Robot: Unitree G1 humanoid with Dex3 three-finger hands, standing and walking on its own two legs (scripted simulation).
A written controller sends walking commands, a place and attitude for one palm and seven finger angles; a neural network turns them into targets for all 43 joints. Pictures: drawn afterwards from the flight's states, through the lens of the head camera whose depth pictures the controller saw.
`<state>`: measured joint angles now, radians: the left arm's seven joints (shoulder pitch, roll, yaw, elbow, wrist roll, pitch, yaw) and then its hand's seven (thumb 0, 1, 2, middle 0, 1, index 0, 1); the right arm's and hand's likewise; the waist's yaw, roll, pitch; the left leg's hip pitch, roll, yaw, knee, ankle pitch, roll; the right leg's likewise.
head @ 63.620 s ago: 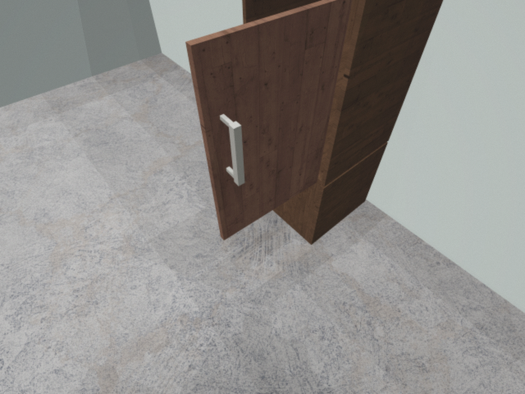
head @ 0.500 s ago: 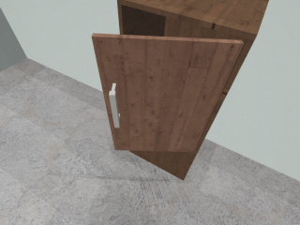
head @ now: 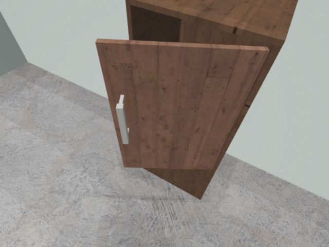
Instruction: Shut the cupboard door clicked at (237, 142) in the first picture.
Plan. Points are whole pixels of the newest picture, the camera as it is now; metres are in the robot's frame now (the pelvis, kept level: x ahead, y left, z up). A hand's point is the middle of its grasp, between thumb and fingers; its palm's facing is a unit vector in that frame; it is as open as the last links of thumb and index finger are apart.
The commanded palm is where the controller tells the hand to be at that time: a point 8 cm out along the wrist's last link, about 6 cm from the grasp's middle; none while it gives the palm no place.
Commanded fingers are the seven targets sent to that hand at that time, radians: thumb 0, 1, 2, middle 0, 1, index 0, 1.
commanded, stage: look again from close up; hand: left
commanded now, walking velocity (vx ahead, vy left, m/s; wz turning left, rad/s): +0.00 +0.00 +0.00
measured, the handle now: (124, 120) +0.46 +0.15 +0.01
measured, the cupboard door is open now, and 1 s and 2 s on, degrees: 29 29 29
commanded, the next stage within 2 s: raise the hand and make a fist in 0.52 s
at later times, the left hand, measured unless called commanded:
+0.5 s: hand out of the picture +0.01 +0.20 -0.18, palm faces -0.01 -0.97 -0.24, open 7.4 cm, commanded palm none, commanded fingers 0.00 0.90 0.90 -0.20 -0.30 -0.20 -0.30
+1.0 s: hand out of the picture +0.14 +0.18 -0.07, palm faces +0.02 -1.00 -0.01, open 6.4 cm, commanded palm +0.11 +0.24 -0.05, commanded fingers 0.00 0.90 0.90 -0.55 -0.68 -0.55 -0.68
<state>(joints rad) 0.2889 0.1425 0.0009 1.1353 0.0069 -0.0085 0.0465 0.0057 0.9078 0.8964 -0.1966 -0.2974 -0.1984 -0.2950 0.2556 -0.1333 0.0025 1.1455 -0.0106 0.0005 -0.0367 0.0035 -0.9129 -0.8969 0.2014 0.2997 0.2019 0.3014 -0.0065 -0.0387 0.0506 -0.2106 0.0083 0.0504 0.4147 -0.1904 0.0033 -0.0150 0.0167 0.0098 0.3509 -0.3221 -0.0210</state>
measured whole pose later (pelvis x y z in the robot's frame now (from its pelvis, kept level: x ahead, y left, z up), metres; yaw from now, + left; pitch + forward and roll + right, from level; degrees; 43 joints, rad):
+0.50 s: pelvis -0.01 +0.01 -0.01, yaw -1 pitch +0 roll +1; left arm 0.29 0.19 -0.02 1.05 0.01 -0.01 0.04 0.01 0.91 0.90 -0.20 -0.30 -0.20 -0.30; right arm 0.25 -0.18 0.01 1.05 -0.02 -0.01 -0.01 0.01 -0.92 -0.90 0.20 0.30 0.20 0.30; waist 0.00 0.00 0.02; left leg -0.28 0.00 0.08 0.52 -0.24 0.03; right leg -0.11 0.00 0.03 0.51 -0.39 0.00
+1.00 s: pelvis -0.06 -0.01 -0.10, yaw +1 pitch +12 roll +0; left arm 0.37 0.20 0.16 0.18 -0.28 -0.48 -0.34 0.01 0.90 0.90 -0.38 -0.49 -0.38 -0.49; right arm 0.16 -0.26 -0.06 0.54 0.03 -0.25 -0.01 0.01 -0.91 -0.90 0.20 0.30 0.20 0.30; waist 0.02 -0.01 -0.16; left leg -0.95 0.02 0.01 1.15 -0.41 -0.01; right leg -0.82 0.02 -0.06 1.21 -0.60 -0.06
